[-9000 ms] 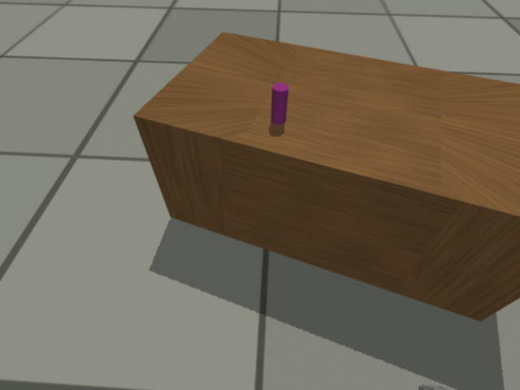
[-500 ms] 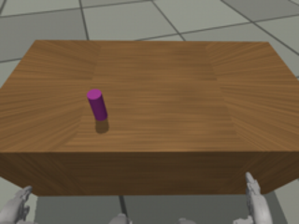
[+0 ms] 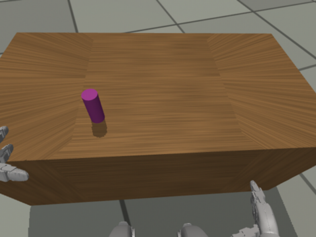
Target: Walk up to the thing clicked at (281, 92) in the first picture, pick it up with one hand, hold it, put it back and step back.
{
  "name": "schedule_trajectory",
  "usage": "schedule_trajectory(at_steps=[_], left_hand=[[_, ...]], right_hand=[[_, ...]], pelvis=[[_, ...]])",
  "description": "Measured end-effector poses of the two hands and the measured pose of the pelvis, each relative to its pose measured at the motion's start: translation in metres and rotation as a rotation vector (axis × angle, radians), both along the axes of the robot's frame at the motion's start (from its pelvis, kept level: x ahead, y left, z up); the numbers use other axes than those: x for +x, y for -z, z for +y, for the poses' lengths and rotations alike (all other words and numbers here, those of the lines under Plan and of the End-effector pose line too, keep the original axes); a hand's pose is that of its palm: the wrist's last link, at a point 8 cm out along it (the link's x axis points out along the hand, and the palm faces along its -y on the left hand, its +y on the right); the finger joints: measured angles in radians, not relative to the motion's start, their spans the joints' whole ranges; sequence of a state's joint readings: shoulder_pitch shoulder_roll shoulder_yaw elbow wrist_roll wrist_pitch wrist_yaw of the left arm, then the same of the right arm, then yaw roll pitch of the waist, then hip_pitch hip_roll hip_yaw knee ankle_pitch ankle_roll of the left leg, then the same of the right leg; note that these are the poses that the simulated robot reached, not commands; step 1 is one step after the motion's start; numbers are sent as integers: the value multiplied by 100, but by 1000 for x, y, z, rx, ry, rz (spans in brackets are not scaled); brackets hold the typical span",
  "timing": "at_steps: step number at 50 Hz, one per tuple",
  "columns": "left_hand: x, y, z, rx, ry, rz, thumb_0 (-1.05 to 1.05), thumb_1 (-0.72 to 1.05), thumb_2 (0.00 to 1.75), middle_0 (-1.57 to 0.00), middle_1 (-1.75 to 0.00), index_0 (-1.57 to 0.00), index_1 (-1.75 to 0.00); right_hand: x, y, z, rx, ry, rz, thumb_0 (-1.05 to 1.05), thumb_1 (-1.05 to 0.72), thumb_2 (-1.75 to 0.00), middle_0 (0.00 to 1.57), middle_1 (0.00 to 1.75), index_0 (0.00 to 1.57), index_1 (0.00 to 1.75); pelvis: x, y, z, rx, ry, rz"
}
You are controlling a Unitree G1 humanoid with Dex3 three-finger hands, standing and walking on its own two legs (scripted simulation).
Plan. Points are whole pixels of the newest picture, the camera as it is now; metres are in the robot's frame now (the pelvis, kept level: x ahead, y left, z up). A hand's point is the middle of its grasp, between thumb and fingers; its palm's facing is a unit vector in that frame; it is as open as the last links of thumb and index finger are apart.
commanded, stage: go down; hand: left
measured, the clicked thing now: (94, 107) +0.53 +0.19 -0.05
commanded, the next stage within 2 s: none
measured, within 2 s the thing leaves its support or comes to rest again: neither
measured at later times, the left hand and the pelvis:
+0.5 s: hand (4, 131) +0.37 +0.36 +0.06, palm faces +0.19 -0.98 -0.10, open 17.6 cm; pelvis +0.00 +0.00 +0.00, yaw +0 degrees
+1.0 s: hand (1, 117) +0.40 +0.37 +0.07, palm faces +0.20 -0.98 -0.06, open 17.6 cm; pelvis +0.00 +0.01 +0.00, yaw -1 degrees
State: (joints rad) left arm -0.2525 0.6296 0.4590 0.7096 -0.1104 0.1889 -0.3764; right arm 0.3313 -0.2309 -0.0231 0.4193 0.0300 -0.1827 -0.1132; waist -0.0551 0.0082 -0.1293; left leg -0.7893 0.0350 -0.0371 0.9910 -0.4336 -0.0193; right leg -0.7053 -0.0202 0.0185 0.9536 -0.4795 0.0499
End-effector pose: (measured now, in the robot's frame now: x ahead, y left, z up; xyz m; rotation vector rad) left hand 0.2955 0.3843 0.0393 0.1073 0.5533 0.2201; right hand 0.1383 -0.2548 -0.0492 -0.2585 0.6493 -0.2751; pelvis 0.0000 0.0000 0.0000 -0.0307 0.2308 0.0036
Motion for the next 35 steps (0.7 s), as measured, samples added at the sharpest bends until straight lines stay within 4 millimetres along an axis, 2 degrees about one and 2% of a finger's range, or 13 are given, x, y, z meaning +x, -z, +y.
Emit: schedule_trajectory(at_steps=[7,16,27,35], left_hand=[[9,1,6,-9,13,-65,-1,-60,9,-5,-8,-6,-9],[32,-26,17,-2,11,-199,-1,-58,9,-5,-7,-5,-8],[47,-33,24,-21,20,-244,-1,-59,7,-5,-7,-6,-7],[63,-38,28,-24,26,-310,-1,-60,6,-5,-7,-6,-7]], right_hand=[[1,-2,-2,-23,-18,36,-1,50,-6,6,5,6,5],[13,-18,-5,-50,-32,-4,-1,49,-6,6,5,6,5],[1,-12,2,-29,-51,25,-1,48,-6,6,5,6,5],[-3,-18,-1,-62,-46,26,-1,49,-6,6,5,6,5]], pelvis=[[2,-1,1,-4,-2,6],[3,-4,-1,-9,-7,4],[-3,-2,0,-13,-2,24],[-6,1,2,-21,1,44]])
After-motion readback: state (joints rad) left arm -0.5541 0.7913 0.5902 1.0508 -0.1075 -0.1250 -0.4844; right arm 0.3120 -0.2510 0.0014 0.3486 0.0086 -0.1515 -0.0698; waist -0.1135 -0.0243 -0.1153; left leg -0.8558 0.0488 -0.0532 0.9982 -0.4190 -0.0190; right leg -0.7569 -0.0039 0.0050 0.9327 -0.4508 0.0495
